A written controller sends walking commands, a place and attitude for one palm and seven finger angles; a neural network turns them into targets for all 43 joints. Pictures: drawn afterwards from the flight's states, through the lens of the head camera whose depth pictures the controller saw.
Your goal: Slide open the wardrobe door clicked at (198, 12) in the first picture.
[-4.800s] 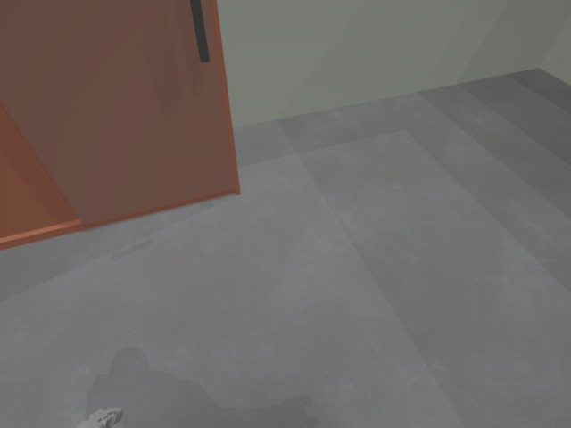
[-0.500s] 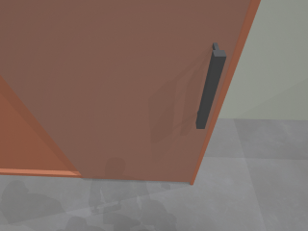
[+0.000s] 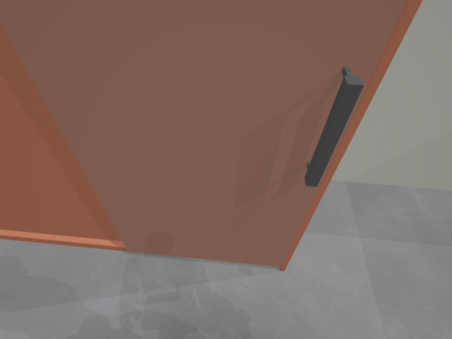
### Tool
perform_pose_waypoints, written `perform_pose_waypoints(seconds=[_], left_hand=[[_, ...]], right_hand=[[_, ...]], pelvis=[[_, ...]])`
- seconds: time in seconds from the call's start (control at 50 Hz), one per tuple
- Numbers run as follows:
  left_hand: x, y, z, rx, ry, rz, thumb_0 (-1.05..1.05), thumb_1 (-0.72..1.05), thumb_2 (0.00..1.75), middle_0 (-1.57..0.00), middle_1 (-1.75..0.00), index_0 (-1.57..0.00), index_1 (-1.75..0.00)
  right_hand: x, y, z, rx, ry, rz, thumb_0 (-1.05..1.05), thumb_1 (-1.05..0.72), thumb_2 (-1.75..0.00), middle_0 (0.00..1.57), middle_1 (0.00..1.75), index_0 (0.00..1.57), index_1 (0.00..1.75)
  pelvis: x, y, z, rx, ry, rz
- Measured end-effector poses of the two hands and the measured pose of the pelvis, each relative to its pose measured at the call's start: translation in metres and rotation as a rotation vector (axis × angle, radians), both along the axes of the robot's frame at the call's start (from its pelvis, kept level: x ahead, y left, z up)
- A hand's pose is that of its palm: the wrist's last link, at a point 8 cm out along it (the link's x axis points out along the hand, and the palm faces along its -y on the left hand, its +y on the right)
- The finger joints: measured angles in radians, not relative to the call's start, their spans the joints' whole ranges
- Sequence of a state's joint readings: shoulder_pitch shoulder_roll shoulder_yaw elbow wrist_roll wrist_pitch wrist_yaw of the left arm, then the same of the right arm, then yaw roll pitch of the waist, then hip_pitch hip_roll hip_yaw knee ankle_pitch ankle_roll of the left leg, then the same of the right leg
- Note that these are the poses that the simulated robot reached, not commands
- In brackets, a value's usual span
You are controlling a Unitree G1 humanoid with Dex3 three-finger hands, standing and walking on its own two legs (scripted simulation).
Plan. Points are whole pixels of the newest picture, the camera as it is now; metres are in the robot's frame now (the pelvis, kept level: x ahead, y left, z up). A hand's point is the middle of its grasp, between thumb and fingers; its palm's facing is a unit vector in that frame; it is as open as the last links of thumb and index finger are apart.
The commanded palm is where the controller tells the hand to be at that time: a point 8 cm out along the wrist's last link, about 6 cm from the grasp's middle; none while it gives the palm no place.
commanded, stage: come to a stop and stand still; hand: right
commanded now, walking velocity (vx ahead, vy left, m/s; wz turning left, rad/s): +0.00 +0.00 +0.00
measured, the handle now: (326, 133) +0.51 -0.18 +0.09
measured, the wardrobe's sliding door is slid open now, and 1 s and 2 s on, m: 0.00 0.00 0.00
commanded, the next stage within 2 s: look again from close up in 0.88 s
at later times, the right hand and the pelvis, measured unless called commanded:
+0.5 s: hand out of the picture -0.04 -0.17 -0.17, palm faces +0.04 +0.98 -0.17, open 7.4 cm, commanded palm none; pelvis -0.02 -0.01 +0.01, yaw +1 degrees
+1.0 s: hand out of the picture +0.02 -0.20 -0.16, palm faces +0.01 +0.97 -0.23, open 7.4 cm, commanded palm none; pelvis +0.00 -0.01 +0.00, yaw +0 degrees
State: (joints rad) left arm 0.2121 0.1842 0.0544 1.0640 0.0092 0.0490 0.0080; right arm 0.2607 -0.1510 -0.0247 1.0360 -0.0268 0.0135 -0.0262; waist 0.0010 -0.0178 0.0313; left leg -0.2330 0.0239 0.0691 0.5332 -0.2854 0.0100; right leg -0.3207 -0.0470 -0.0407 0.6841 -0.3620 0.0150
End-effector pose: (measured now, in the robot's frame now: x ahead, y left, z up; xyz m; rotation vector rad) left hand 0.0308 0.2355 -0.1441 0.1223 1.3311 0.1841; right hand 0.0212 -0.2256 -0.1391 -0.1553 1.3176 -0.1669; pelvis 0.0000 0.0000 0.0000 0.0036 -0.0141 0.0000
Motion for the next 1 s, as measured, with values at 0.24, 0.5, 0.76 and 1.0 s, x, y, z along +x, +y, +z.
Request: perform_pose_waypoints(seconds=[0.24, 0.5, 0.76, 1.0], left_hand=[[-0.068, -0.023, 0.01, -0.013, 0.128, -0.005, 0.01, 0.91, 0.9, -0.2, -0.3, -0.2, -0.29], [-0.066, -0.035, 0.006, -0.044, 0.101, -0.001, 0.01, 0.92, 0.9, -0.2, -0.3, -0.2, -0.29], [-0.041, -0.037, -0.004, -0.041, 0.001, -0.041, 0.02, 0.93, 0.9, -0.2, -0.3, -0.2, -0.29], [-0.028, -0.03, -0.001, -0.042, 0.014, -0.052, 0.01, 0.92, 0.9, -0.2, -0.3, -0.2, -0.29]], right_hand=[[-0.021, -0.004, -0.003, 0.03, 0.032, -0.015, 0.01, -0.92, -0.9, 0.2, 0.3, 0.2, 0.3], [-0.063, 0.006, 0.0, 0.043, 0.131, -0.032, 0.0, -0.9, -0.9, 0.2, 0.29, 0.2, 0.3], [-0.042, -0.011, 0.0, 0.006, 0.055, -0.005, 0.0, -0.9, -0.9, 0.2, 0.3, 0.2, 0.3], [-0.005, -0.018, 0.009, -0.024, 0.003, 0.021, 0.0, -0.9, -0.9, 0.2, 0.29, 0.2, 0.3]], pelvis=[[-0.016, -0.003, 0.009, -0.001, -0.011, -0.002], [-0.018, -0.006, 0.009, -0.006, -0.002, 0.009], [-0.009, -0.019, 0.001, -0.005, -0.005, -0.005], [0.002, -0.013, 0.005, -0.016, 0.001, 0.004]])
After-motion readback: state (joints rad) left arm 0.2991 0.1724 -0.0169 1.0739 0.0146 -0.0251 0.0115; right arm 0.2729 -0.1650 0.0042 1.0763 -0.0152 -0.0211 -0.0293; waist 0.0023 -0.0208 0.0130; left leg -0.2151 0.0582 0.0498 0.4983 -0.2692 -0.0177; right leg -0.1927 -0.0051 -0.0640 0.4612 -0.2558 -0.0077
